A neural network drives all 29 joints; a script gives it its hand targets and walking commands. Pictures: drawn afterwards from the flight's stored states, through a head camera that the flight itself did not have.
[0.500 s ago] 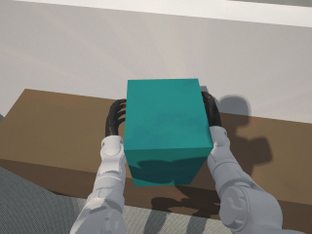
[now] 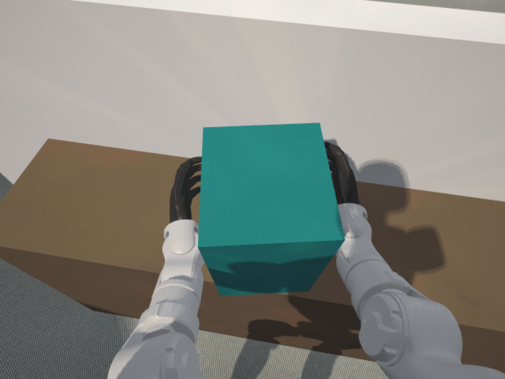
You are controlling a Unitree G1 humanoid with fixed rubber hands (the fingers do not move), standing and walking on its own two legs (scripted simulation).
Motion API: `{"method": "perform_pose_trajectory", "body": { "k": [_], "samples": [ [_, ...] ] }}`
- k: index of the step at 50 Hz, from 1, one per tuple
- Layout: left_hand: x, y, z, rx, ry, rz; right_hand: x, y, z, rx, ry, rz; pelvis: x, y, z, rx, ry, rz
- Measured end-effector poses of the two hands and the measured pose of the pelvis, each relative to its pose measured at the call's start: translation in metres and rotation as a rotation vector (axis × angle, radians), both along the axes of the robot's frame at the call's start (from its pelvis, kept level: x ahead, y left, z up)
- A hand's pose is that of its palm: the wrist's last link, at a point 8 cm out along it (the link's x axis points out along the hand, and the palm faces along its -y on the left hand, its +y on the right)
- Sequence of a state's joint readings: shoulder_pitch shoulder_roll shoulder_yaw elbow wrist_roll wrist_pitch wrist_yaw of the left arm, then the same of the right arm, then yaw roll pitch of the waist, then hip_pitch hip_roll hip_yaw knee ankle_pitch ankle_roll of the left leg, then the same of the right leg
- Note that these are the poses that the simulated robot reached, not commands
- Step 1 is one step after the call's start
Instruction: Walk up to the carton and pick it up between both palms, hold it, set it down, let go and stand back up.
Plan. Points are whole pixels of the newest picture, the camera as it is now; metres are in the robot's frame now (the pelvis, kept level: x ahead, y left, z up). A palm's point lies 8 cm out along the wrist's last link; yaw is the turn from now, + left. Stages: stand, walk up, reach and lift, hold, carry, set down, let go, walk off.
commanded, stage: reach and lift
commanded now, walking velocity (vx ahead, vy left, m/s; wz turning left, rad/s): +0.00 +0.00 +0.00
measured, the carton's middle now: (263, 221) +0.37 +0.04 +0.00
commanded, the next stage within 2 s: none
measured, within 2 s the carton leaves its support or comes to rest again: neither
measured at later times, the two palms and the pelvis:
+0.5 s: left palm (186, 209) +0.36 +0.17 +0.03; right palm (349, 192) +0.41 -0.09 +0.06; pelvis +0.00 +0.00 +0.00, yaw -1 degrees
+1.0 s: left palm (166, 151) +0.37 +0.18 +0.16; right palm (374, 146) +0.39 -0.09 +0.18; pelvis +0.00 +0.01 +0.00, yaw +3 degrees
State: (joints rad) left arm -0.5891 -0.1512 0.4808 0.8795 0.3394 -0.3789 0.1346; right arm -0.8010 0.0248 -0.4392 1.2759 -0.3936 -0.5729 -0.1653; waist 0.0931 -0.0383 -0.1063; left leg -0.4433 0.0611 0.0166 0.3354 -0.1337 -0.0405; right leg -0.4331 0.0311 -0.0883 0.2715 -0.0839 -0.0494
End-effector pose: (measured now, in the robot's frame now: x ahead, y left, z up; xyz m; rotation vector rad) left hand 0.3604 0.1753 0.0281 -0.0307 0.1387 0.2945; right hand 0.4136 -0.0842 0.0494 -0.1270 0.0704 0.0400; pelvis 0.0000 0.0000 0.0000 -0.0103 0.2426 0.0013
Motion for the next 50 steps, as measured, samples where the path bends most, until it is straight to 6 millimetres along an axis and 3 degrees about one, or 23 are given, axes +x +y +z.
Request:
{"method": "perform_pose_trajectory", "body": {
  "k": [13,26,34,41,50],
  "samples": [
    [0.001,0.001,0.0,-0.003,0.001,-0.013,-0.003,0.0,0.003,-0.008,0.0,-0.01,-0.008,0.0,-0.002,0.001,0.03,-0.005],
    [0.001,-0.007,0.005,-0.02,0.016,-0.02,-0.003,-0.008,0.01,-0.024,0.008,-0.013,-0.002,0.003,-0.003,-0.007,0.022,-0.008],
    [0.011,-0.007,0.046,0.004,-0.052,-0.036,0.001,-0.01,0.047,-0.007,-0.059,-0.025,0.001,0.004,-0.003,-0.01,-0.039,0.008],
    [0.012,-0.003,0.078,0.007,-0.022,-0.073,-0.006,-0.006,0.075,0.017,-0.013,-0.062,0.003,0.006,0.001,-0.003,-0.168,0.032],
    [0.01,0.002,0.132,0.022,-0.06,-0.118,-0.019,-0.003,0.132,0.042,-0.054,-0.107,0.001,0.011,0.002,-0.004,-0.306,0.054]
  ]
}}
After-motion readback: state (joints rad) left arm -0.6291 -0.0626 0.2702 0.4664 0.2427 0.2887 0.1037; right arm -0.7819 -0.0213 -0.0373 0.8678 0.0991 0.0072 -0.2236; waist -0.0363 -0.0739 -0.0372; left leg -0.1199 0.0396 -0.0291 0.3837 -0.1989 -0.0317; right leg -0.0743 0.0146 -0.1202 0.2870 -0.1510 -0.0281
